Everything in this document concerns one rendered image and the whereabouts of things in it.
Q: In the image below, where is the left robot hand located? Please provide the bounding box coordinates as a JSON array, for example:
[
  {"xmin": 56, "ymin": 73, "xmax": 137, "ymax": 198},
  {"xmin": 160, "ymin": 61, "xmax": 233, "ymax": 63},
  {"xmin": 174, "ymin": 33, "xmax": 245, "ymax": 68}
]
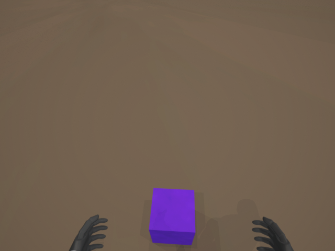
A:
[{"xmin": 69, "ymin": 215, "xmax": 108, "ymax": 251}]

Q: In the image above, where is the right robot hand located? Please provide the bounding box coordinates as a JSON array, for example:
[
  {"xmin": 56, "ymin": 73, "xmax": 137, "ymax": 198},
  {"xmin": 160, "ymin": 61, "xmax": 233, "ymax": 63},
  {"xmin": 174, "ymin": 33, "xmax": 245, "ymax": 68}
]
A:
[{"xmin": 252, "ymin": 217, "xmax": 294, "ymax": 251}]

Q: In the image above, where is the carton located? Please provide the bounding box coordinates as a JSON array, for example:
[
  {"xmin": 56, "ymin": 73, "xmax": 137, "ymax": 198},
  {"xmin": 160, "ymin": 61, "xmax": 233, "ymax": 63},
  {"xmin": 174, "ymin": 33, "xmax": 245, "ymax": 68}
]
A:
[{"xmin": 149, "ymin": 188, "xmax": 195, "ymax": 245}]

